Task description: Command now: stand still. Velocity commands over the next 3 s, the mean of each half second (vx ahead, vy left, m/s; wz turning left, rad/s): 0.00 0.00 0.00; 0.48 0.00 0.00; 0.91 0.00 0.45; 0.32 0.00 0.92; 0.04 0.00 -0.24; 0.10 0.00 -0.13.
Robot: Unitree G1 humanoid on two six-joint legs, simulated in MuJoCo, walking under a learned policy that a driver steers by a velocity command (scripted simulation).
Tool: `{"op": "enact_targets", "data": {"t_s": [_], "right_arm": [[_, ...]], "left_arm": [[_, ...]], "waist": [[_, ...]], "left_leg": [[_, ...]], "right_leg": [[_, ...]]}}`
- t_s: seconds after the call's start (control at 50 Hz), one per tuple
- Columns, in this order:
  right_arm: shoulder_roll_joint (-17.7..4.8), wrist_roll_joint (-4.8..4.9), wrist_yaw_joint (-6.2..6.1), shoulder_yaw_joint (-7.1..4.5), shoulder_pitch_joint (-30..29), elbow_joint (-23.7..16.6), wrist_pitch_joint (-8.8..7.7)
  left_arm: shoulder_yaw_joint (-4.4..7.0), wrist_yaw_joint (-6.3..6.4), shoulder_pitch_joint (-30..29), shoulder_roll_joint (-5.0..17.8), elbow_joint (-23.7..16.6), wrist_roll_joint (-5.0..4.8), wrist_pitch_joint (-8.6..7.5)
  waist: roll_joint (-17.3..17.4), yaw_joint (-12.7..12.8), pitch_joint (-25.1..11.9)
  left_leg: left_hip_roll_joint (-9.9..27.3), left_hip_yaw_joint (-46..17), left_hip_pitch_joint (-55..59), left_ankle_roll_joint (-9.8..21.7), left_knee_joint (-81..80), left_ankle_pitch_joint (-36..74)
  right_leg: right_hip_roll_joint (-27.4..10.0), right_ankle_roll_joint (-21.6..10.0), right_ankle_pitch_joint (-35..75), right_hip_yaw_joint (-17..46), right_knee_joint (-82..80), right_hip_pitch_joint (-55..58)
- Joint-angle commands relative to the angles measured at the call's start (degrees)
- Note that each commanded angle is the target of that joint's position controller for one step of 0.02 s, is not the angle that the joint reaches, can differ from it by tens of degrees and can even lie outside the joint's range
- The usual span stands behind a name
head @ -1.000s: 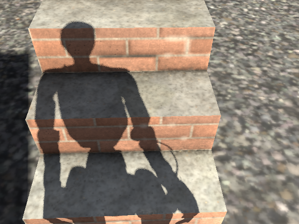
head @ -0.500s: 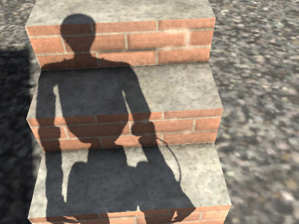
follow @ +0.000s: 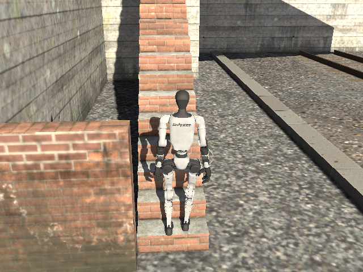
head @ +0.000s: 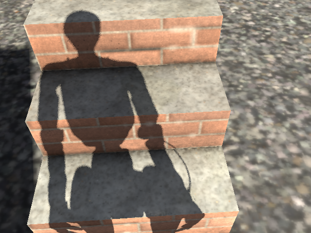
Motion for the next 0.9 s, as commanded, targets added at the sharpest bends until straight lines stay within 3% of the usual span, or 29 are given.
{"op": "enact_targets", "data": {"t_s": [0.02, 0.56, 0.58, 0.6, 0.62, 0.64, 0.66, 0.7, 0.72, 0.74, 0.76, 0.78, 0.8, 0.82, 0.84, 0.86, 0.88, 0.9], "right_arm": [[-4.06, -0.03, -0.28, -0.62, 4.19, -0.13, -0.03], [-3.83, -0.12, -0.28, -0.60, 5.62, 0.47, -0.13], [-3.64, -0.18, -0.25, -0.56, 5.68, 0.50, -0.12], [-4.91, -0.26, -0.16, -1.08, 5.51, 0.05, -0.08], [-5.98, -0.32, 0.18, -1.50, 5.07, -1.07, -0.18], [-5.68, -0.43, 0.52, -1.50, 3.55, -2.46, -0.43], [-5.16, -0.76, 0.84, -1.39, 2.02, -3.80, -0.73], [-4.47, -0.63, 1.33, -1.26, 2.30, -5.29, -1.41], [-5.05, -0.39, 1.40, -1.43, 3.74, -5.58, -1.73], [-6.11, -0.02, 1.26, -1.74, 5.62, -5.68, -2.06], [-8.56, 0.01, 1.12, -2.70, 7.63, -4.99, -2.52], [-11.00, -0.57, 0.84, -4.27, 8.30, -4.85, -3.05], [-12.03, -1.18, 0.27, -5.29, 5.57, -4.96, -3.79], [-13.02, -2.08, 0.21, -5.94, 2.37, -5.77, -4.94], [-12.75, -2.73, 0.66, -6.14, 2.27, -5.87, -6.20], [-10.31, -2.86, 0.48, -5.40, 4.83, -4.52, -6.97], [-9.04, -2.77, 0.96, -5.09, 5.98, -4.21, -7.65], [-8.46, -3.02, 1.43, -4.99, 7.16, -4.01, -8.22]], "left_arm": [[0.43, 0.22, 5.14, 3.50, -0.58, -0.01, -0.21], [0.29, 0.12, 5.98, 3.20, 0.34, -0.04, -0.23], [0.27, 0.15, 6.31, 3.15, 0.59, -0.05, -0.10], [0.93, 0.22, 6.18, 4.86, 0.57, -0.29, 0.23], [2.34, -0.11, 6.42, 7.83, 0.68, -0.47, 0.72], [3.05, -0.27, 5.15, 8.93, -0.02, -0.44, 1.05], [3.36, -0.36, 3.76, 8.52, -0.70, -0.48, 0.98], [3.59, -0.68, 0.40, 7.54, -2.09, -0.41, 0.73], [3.67, -0.96, -2.95, 7.31, -3.28, -0.65, 0.43], [3.48, -1.35, -7.82, 6.51, -4.99, -1.17, -0.04], [2.98, -1.70, -11.67, 4.90, -6.77, -1.11, -0.89], [3.53, -1.78, -13.15, 5.11, -7.90, -0.24, -1.19], [4.74, -1.61, -14.76, 7.20, -9.96, 1.20, -1.00], [4.87, -1.44, -15.82, 6.00, -11.96, 1.91, -1.20], [4.51, -1.33, -16.51, 4.46, -14.08, 2.04, -1.92], [4.18, -2.67, -14.01, 4.93, -15.60, 3.58, -3.07], [4.07, -3.31, -13.42, 4.22, -15.32, 3.29, -3.32], [3.90, -3.67, -15.95, 4.16, -16.02, 3.16, -3.05]], "waist": [[-1.51, 0.08, 3.79], [-1.54, 0.08, 4.24], [-1.98, 0.14, 3.30], [-2.86, -0.07, 3.96], [-3.58, -0.39, 4.93], [-4.35, -0.59, 6.08], [-4.26, -0.82, 6.50], [-3.02, -2.33, 4.06], [-1.21, -3.89, 2.99], [2.72, -6.04, 2.76], [11.31, -7.47, 3.12], [16.57, -8.71, 2.86], [11.49, -6.77, 3.67], [7.95, -4.25, 2.75], [5.09, -2.73, -0.15], [-2.52, -0.21, -4.63], [-2.78, 0.59, -3.46], [-2.32, -0.51, -1.52]], "left_leg": [[6.94, -5.78, -6.24, 3.58, -4.72, -4.10], [7.45, -4.84, -5.89, 3.40, -5.00, -4.39], [6.79, -4.55, -5.25, 3.79, -4.95, -7.06], [5.30, -3.48, -5.44, 4.63, -2.75, -11.49], [3.60, -1.94, -7.49, 6.11, 2.01, -17.67], [3.11, -1.48, -10.05, 7.31, 5.23, -18.60], [3.50, -1.36, -11.55, 8.13, 7.59, -16.61], [4.33, -2.69, -9.38, 10.06, 7.17, -14.46], [5.43, -5.06, -5.52, 11.45, 4.37, -15.45], [8.15, -10.20, 0.24, 13.19, -1.03, -18.78], [14.13, -20.84, 5.83, 15.65, -7.47, -26.52], [23.82, -33.17, 5.52, 20.67, -14.16, -34.61], [26.39, -36.99, 3.35, 22.17, -15.31, -36.00], [25.33, -33.92, 4.46, 21.23, -13.55, -29.36], [24.15, -29.34, 7.41, 19.40, -11.59, -23.19], [21.46, -22.75, 9.49, 15.77, -11.00, -22.48], [19.96, -19.48, 8.64, 14.13, -11.88, -19.24], [19.23, -17.04, 9.50, 13.08, -12.57, -17.45]], "right_leg": [[-13.42, 2.57, -4.76, 12.92, -5.56, 2.19], [-13.35, 2.47, -5.41, 12.87, -5.87, 1.45], [-13.11, 2.14, -13.54, 13.58, -7.33, 0.83], [-12.59, 1.17, -23.66, 14.43, -7.73, -1.52], [-12.08, -0.42, -33.66, 15.48, -6.55, -3.90], [-13.16, -1.93, -38.38, 17.57, -5.47, -6.61], [-14.63, -3.01, -38.64, 19.92, -4.40, -8.73], [-15.30, -3.19, -36.31, 21.27, -3.47, -12.64], [-13.75, -1.95, -33.09, 18.92, -1.40, -16.95], [-10.33, 0.37, -27.23, 13.39, 4.20, -24.16], [-5.74, 2.67, -19.63, 5.15, 17.74, -33.76], [-5.65, 4.39, -16.72, 1.11, 41.30, -39.69], [-8.05, 5.46, -17.38, 5.31, 61.03, -46.95], [-8.48, 5.31, -17.32, 9.39, 76.74, -53.93], [-7.90, 4.04, -18.04, 11.75, 90.27, -59.69], [-9.93, 2.49, -14.46, 12.67, 87.55, -56.75], [-9.39, 1.78, -13.23, 10.29, 88.70, -57.27], [-9.66, 1.33, -13.78, 8.94, 90.39, -60.43]]}}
